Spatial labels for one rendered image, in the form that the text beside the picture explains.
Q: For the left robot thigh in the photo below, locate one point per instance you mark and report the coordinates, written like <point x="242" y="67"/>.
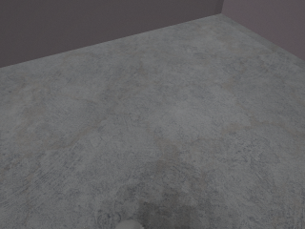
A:
<point x="129" y="224"/>

